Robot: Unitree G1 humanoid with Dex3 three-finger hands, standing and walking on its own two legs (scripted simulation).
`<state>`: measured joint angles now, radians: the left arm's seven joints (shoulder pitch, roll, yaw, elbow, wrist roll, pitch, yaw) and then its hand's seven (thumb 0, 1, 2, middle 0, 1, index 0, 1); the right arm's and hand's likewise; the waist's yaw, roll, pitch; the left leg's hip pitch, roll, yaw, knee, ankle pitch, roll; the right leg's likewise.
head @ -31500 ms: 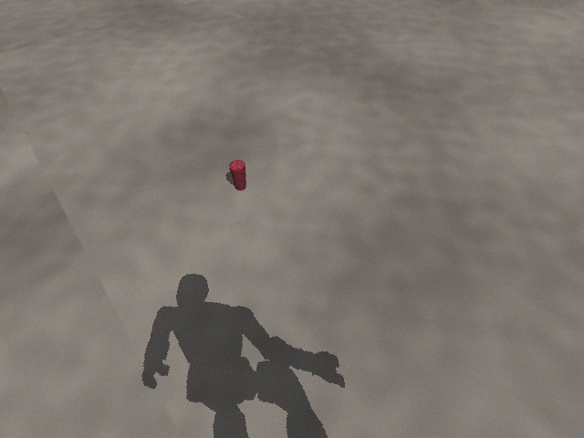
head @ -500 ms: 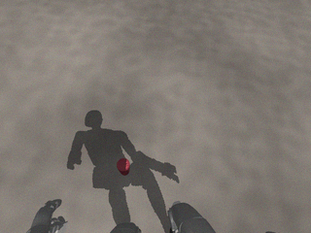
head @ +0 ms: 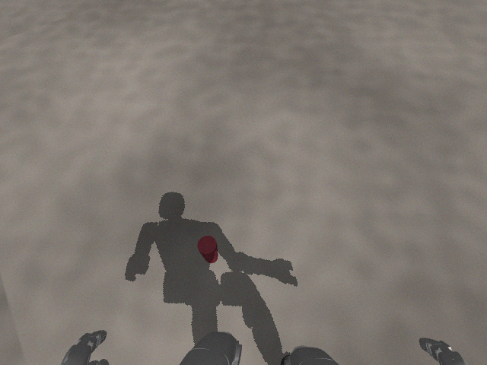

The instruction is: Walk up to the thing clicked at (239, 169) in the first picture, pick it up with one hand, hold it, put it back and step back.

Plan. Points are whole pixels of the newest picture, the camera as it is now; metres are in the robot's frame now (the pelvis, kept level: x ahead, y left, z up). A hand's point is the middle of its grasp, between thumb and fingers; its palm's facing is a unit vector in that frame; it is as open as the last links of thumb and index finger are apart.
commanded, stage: step back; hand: left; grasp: from the side
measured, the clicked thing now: (209, 251) +0.54 +0.21 -0.69
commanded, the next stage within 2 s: none
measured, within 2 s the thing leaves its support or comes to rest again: neither
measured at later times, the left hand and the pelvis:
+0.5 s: hand out of the picture -0.05 +0.27 -0.16, palm faces -0.01 -0.92 -0.39, open 7.4 cm; pelvis -0.14 -0.01 -0.01, yaw -1 degrees
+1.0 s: hand out of the picture -0.18 +0.22 -0.16, palm faces +0.07 -0.93 -0.37, open 7.4 cm; pelvis -0.31 -0.06 -0.02, yaw +5 degrees
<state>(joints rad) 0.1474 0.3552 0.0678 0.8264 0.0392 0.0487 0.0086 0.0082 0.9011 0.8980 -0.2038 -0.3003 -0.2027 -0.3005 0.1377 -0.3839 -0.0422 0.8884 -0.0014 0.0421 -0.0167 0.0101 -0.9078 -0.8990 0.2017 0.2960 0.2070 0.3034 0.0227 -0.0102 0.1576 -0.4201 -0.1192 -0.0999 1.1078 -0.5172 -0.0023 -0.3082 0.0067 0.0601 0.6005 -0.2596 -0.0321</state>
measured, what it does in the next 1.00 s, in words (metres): walks backwards: left foot, then right foot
